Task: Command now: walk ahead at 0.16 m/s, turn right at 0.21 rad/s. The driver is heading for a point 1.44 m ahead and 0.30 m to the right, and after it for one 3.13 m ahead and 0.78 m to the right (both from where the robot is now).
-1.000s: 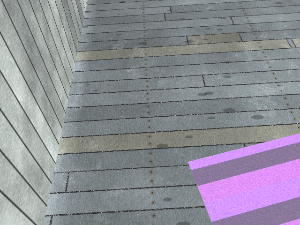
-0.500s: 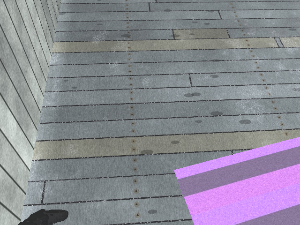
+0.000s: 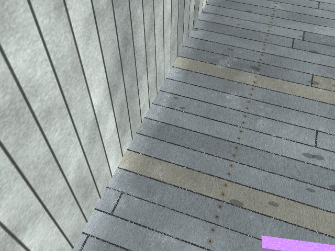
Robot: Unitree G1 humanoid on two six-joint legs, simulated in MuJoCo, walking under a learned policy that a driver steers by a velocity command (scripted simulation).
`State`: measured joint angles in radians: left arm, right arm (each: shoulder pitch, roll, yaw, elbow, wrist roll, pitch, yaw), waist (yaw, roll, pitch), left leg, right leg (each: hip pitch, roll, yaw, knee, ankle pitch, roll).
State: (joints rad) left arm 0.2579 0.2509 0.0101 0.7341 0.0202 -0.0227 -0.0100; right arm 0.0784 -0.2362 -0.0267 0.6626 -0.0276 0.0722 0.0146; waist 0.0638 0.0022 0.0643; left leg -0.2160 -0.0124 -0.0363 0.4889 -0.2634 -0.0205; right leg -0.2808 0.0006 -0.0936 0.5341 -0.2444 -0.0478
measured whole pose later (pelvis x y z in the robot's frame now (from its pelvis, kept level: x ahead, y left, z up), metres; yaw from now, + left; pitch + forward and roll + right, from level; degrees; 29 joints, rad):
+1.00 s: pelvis +0.50 -0.33 -0.03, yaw -10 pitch -1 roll +2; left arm 0.20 0.22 -0.02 0.75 0.06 -0.09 0.01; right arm 0.40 -0.31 -0.06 0.90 -0.02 -0.01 0.01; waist -0.07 0.02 0.04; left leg -0.36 -0.22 0.08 0.64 -0.26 0.24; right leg -0.37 0.06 0.05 1.52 -0.35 0.01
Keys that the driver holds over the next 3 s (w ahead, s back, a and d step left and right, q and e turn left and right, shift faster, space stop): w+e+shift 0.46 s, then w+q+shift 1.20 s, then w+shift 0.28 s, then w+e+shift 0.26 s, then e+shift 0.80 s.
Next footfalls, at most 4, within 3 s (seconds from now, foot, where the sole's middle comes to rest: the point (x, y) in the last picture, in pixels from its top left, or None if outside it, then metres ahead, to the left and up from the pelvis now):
0.42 right None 0.17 -0.21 -0.77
0.90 left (271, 227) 0.59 -0.34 -0.77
1.28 right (316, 157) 0.94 -0.60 -0.77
1.70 left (243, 107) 1.24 -0.29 -0.77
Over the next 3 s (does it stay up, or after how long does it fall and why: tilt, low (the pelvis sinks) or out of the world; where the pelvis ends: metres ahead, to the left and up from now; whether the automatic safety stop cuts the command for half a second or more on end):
stays up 1.70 -0.53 0.00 its command is cut before an obstacle after 1.6 s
